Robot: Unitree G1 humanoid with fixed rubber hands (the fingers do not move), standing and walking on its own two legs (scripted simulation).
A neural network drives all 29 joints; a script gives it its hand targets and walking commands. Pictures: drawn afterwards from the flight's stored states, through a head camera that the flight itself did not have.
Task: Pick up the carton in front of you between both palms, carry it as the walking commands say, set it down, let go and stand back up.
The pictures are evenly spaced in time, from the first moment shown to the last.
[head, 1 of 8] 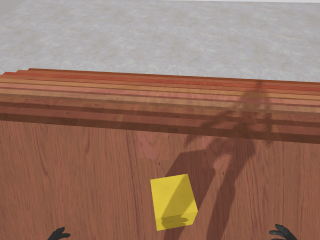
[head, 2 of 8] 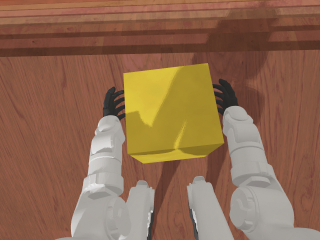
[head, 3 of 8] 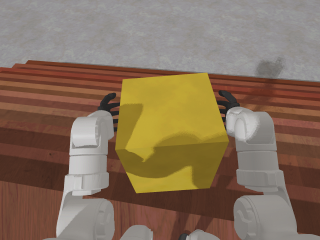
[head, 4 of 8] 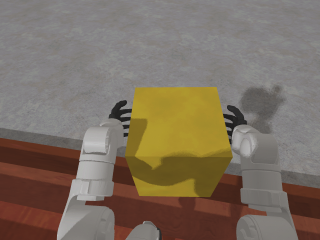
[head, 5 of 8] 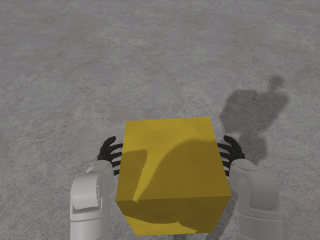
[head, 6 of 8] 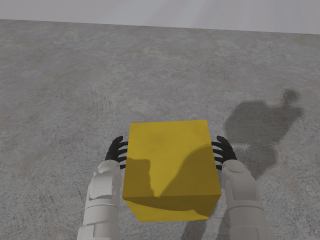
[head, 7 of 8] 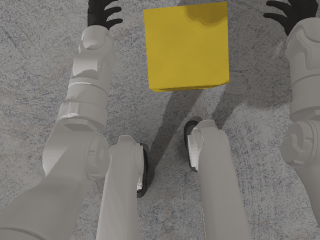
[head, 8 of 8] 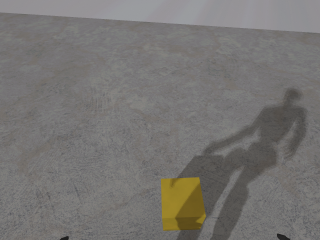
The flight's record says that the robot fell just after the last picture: no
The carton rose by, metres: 0.69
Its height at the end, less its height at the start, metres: -1.64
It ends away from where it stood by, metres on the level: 6.60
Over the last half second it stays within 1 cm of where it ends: yes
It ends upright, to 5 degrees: yes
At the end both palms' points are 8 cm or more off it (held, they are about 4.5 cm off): yes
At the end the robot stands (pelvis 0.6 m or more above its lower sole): yes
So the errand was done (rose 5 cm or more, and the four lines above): yes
